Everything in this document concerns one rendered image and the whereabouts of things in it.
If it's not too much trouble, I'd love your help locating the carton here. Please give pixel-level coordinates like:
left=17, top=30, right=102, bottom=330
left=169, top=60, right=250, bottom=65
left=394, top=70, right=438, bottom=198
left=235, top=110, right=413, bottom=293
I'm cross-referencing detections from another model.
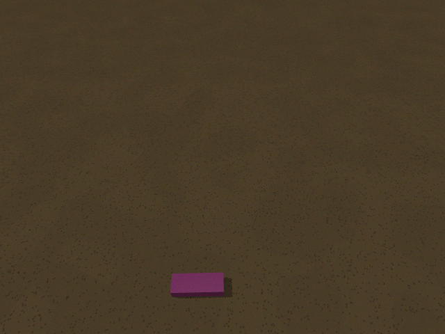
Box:
left=170, top=273, right=224, bottom=297

